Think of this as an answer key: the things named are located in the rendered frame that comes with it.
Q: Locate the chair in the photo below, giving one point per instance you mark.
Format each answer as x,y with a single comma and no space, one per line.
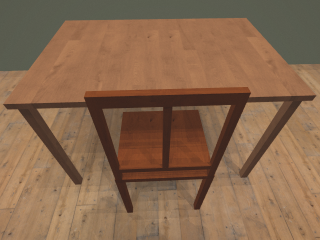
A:
166,145

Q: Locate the table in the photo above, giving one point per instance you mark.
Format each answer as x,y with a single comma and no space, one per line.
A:
154,54

